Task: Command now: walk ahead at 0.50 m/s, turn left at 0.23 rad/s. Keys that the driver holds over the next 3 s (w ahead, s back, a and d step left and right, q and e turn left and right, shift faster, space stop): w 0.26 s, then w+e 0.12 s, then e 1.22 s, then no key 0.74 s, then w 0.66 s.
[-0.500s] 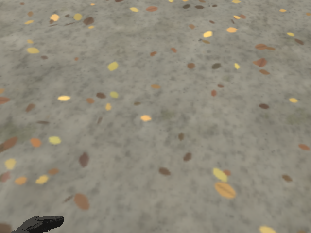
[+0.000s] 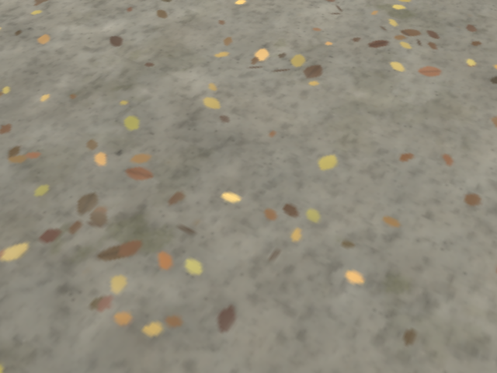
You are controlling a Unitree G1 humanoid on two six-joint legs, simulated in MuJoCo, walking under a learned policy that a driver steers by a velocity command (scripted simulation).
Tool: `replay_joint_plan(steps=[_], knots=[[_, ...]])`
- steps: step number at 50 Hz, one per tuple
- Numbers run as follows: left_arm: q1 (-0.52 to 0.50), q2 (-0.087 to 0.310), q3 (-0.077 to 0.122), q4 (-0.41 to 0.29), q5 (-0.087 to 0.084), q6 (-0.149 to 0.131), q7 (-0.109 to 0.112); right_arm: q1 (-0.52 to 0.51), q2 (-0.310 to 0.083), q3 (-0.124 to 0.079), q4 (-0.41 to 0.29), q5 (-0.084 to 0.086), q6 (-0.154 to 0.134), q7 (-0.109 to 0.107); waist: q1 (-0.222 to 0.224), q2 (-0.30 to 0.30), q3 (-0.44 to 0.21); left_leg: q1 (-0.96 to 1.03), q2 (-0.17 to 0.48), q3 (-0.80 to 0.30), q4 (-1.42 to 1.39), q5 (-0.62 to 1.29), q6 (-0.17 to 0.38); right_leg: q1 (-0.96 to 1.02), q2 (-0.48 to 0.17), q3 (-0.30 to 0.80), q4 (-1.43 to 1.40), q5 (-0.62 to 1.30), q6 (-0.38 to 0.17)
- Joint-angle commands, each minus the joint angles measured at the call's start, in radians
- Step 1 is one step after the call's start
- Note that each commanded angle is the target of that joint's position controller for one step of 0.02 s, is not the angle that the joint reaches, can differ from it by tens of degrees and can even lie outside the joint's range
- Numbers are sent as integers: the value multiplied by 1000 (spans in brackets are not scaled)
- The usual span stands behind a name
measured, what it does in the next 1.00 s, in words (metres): walks ahead, turning right: left foot, then right foot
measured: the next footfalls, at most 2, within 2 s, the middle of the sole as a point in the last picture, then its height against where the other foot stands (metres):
left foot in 0.16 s outside the picture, level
right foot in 0.66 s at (308, 362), level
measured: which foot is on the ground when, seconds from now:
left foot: up 0.00-0.14, down 0.16-0.66, up 0.68-1.00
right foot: down 0.00-0.16, up 0.18-0.64, down 0.66-1.00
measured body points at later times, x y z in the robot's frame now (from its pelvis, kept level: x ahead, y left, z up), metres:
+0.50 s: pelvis +0.27 +0.06 +0.00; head +0.29 +0.07 +0.45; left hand +0.44 +0.32 -0.11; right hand +0.31 -0.22 -0.11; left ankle +0.22 +0.15 -0.74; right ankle +0.44 -0.12 -0.68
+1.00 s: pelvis +0.42 +0.03 -0.01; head +0.46 +0.01 +0.44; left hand +0.65 +0.26 -0.10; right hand +0.48 -0.28 -0.12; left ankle +0.53 +0.18 -0.71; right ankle +0.47 -0.07 -0.74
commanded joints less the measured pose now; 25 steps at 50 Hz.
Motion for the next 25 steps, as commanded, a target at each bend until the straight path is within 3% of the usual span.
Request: replay_joint_plan(steps=[1, 3, 5, 6, 7, 8, 9, 10, 11, 12, 13, 14, 17, 19, 21, 23, 25], knots=[[-30, 180, 34, -52, -14, -5, 4, -106, -21, 8, -88, 3, -25, 18, -6, -100, 22, 49, -18, 62, -130, 79, 3, -24, -255, 123, -98, 274, -166], [1, 195, 37, -30, -21, 8, 5, -143, -38, 5, -108, 7, -26, 24, -8, -114, 33, 51, -30, 67, -179, 31, 22, 36, -289, 130, -75, 308, -156], [0, 211, 40, -17, -28, 21, 8, -129, -65, -5, -111, 3, -27, 28, -41, -133, 18, 110, -55, 85, -224, -33, 52, 84, -309, 122, -13, 444, -138], [-15, 219, 40, -15, -31, 27, 12, -59, -87, -18, -93, -2, -27, 26, -93, -138, -27, 229, -85, 110, -262, -27, 74, 81, -294, 93, 77, 595, -119], [-17, 204, 33, -12, -30, 31, 15, 83, -127, -42, -44, -6, -25, 21, -165, -123, -113, 440, -117, 134, -293, 8, 101, 32, -253, 50, 243, 696, -92], [-18, 163, 13, -28, -10, 28, 19, 251, -188, -68, -2, -9, -19, 8, -237, -73, -230, 724, -22, 21, -256, 25, 144, -145, -208, 20, 491, 525, -52], [69, 46, -26, -68, 11, 11, 11, 316, -297, -85, 10, -21, -14, 0, -184, 190, -350, 1042, 244, -464, -330, -139, 300, -541, -42, 18, 882, -75, 17], [36, 108, -14, -50, -3, -11, 6, 320, -221, -63, 3, -9, -18, 3, -209, 160, -418, 1044, 291, -669, -450, -215, 332, -654, -25, 185, 1033, -358, 12], [-36, 165, 5, -81, -35, -21, -1, 253, -178, -45, 3, -10, -25, 7, -196, 123, -261, 933, 258, -521, -464, -200, 290, -744, -79, 194, 1073, -304, -3], [-86, 157, 2, -91, -35, -25, 1, 193, -146, -35, -1, -9, -29, 8, -169, 73, -171, 800, 209, -386, -477, -133, 261, -733, -124, 172, 1030, -217, -11], [-103, 147, 4, -90, -18, -22, 4, 138, -118, -27, 0, -13, -32, 12, -137, 40, -108, 678, 170, -300, -509, -62, 245, -698, -152, 166, 965, -149, -6], [-78, 142, 8, -78, -13, -9, 4, 100, -86, -19, -4, -21, -40, 14, -101, 52, -89, 596, 144, -232, -544, -9, 230, -632, -180, 181, 924, -97, -2], [-48, 91, 0, -60, -16, 33, 6, 78, -92, -25, 22, -23, -66, 12, -63, 41, -56, 491, 136, -115, -628, 66, 236, -581, -184, 190, 874, -9, 24], [-101, 87, 1, -78, -15, 43, 11, 98, -104, -31, 47, -33, -76, 3, -75, 19, -18, 490, 134, -46, -655, 89, 228, -638, -173, 222, 795, 80, 38], [-137, 79, 2, -90, -6, 39, 8, 94, -104, -28, 63, -39, -76, -7, -76, 9, 5, 486, 107, 58, -640, 263, 199, -624, -144, 222, 665, 192, 45], [-189, 55, -8, -108, 4, 30, -3, 79, -116, -28, 71, -38, -71, -18, -92, 13, 8, 458, 71, 160, -621, 370, 166, -538, -116, 163, 508, 317, 42], [-255, 42, -15, -141, 8, 27, -18, 110, -132, -31, 91, -32, -62, -30, -122, 10, 2, 493, 88, 185, -595, 421, 157, -506, -98, 126, 431, 381, 37]])
Over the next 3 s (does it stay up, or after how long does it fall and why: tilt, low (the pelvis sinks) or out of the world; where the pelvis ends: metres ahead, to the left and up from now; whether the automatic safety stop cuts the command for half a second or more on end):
stays up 0.58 -0.12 -0.01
